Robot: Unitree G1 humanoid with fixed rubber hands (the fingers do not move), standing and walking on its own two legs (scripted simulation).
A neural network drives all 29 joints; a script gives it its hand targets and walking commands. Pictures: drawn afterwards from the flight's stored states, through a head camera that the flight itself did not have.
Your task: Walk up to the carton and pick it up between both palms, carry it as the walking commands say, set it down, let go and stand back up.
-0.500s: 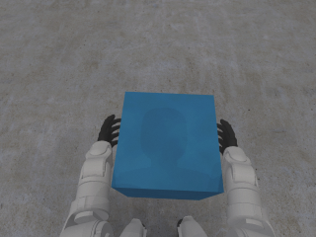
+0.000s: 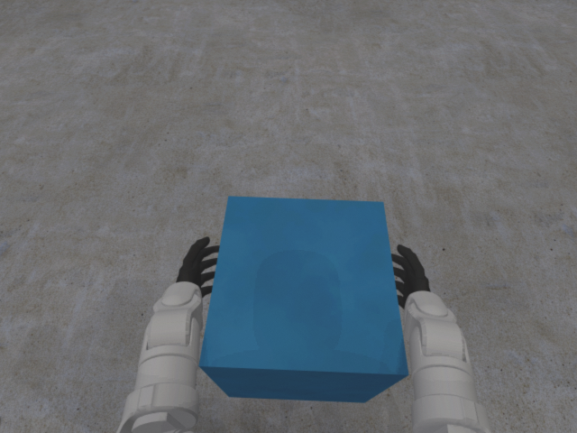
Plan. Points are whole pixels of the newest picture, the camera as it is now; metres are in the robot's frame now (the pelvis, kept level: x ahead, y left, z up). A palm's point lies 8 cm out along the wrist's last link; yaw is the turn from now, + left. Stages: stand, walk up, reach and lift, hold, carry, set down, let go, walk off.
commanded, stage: reach and lift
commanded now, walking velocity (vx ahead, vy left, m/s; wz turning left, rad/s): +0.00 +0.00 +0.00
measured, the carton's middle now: (300, 306) +0.33 -0.01 -0.08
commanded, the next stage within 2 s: hold in 1.54 s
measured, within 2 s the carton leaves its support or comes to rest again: neither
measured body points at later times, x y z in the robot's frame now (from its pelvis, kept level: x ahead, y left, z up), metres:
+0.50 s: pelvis +0.01 +0.00 +0.02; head -0.01 +0.00 +0.47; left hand +0.32 +0.16 +0.04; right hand +0.31 -0.18 +0.04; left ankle +0.01 +0.13 -0.73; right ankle +0.03 -0.14 -0.73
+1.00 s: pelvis +0.00 +0.00 +0.02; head -0.02 +0.00 +0.47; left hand +0.31 +0.17 +0.06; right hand +0.31 -0.17 +0.05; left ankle +0.01 +0.13 -0.73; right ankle +0.03 -0.13 -0.73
